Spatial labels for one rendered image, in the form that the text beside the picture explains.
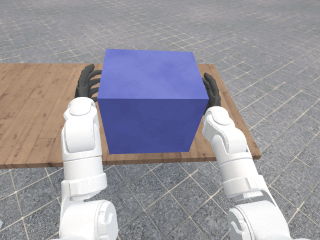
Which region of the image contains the right robot upper arm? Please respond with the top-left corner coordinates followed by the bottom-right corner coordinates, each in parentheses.
top-left (227, 200), bottom-right (310, 240)

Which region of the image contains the robot left hand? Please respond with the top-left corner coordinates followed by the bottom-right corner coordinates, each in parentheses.
top-left (74, 64), bottom-right (102, 103)

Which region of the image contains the carton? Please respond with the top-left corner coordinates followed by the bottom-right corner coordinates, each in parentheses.
top-left (97, 49), bottom-right (209, 154)

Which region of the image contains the table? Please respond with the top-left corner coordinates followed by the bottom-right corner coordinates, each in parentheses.
top-left (0, 63), bottom-right (262, 228)

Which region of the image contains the right robot forearm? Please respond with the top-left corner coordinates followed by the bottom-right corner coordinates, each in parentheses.
top-left (202, 106), bottom-right (290, 235)

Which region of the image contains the left robot forearm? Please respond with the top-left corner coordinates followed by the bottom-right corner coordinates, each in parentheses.
top-left (59, 97), bottom-right (107, 238)

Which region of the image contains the robot right hand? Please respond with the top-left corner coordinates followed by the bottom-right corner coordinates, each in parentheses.
top-left (202, 72), bottom-right (221, 116)

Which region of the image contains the left robot upper arm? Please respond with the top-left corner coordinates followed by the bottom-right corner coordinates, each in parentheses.
top-left (50, 199), bottom-right (119, 240)

